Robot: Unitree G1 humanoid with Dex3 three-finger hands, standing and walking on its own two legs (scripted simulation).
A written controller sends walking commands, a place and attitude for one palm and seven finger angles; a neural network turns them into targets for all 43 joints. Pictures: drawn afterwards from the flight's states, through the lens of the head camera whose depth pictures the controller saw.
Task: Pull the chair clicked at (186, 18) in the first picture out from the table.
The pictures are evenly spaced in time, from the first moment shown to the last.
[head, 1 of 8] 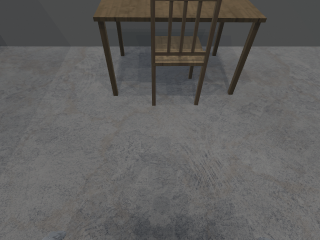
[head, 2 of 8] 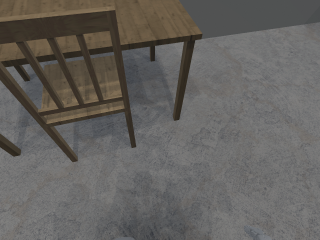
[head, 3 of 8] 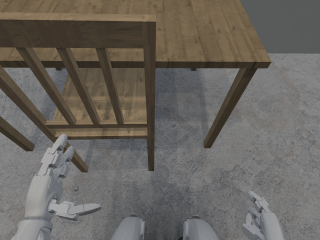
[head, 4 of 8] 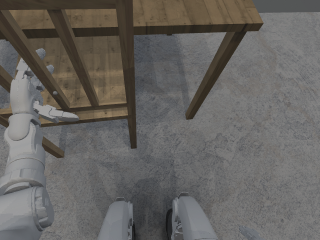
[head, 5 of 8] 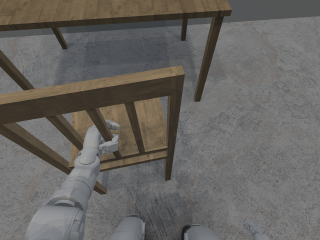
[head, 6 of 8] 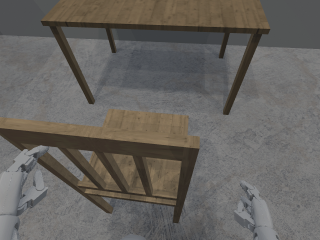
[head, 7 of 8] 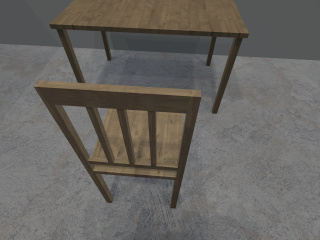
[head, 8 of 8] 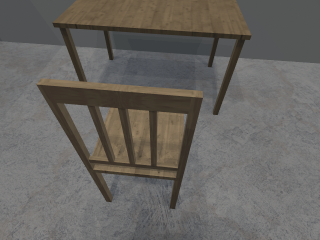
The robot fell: no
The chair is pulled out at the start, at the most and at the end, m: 0.00 0.69 0.67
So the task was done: yes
